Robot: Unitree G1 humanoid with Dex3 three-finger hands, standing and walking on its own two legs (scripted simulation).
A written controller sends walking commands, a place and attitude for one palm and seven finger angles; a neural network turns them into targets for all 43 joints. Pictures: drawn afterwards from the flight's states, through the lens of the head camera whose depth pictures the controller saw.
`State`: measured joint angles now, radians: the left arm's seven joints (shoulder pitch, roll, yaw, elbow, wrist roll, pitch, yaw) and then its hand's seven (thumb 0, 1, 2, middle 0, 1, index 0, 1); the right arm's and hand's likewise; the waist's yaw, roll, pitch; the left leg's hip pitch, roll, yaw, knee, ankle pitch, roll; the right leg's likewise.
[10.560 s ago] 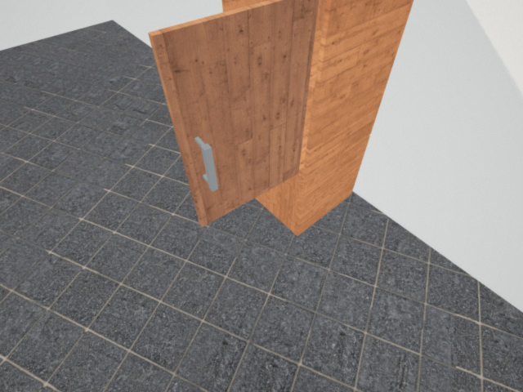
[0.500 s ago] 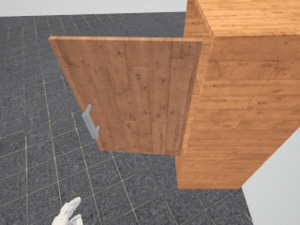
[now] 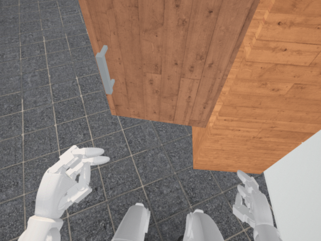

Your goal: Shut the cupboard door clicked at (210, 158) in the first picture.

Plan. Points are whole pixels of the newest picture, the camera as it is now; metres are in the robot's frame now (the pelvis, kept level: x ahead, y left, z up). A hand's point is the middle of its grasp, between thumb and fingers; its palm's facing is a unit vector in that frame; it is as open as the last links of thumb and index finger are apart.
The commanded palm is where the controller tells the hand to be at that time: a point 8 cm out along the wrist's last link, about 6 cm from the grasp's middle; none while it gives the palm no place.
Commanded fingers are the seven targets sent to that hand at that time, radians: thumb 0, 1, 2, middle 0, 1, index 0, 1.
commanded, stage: raise the hand and make a fist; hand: left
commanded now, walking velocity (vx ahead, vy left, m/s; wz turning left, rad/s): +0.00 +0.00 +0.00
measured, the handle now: (107, 71) +0.56 +0.23 +0.06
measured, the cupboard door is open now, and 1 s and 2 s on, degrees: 86 86 86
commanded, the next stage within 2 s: bring the fist close to the handle in 1.30 s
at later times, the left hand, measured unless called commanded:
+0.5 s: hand (86, 181) +0.23 +0.19 +0.04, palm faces -0.10 -0.99 -0.01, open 3.2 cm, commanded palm +0.21 +0.25 +0.06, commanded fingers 0.00 0.90 0.90 -1.23 -1.42 -1.23 -1.42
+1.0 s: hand (89, 163) +0.26 +0.19 +0.06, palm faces -0.02 -1.00 -0.04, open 3.1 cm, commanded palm +0.24 +0.24 +0.06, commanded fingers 0.00 0.90 0.90 -1.30 -1.50 -1.30 -1.50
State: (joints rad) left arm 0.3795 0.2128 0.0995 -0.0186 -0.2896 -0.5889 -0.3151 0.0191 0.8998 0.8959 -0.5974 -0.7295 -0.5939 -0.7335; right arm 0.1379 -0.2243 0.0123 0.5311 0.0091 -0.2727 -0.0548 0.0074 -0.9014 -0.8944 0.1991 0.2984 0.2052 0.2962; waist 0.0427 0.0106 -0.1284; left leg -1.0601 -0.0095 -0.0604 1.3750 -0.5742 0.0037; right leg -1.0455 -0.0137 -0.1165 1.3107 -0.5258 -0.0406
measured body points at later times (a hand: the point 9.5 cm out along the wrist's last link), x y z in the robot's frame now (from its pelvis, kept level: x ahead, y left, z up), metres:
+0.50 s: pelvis +0.01 +0.03 +0.01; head +0.09 +0.06 +0.45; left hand +0.23 +0.25 +0.05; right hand +0.20 -0.22 -0.05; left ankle +0.05 +0.11 -0.61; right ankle +0.06 -0.10 -0.61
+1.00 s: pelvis +0.03 +0.00 +0.01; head +0.11 +0.01 +0.45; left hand +0.26 +0.24 +0.07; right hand +0.21 -0.24 -0.07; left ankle +0.05 +0.11 -0.61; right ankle +0.06 -0.10 -0.61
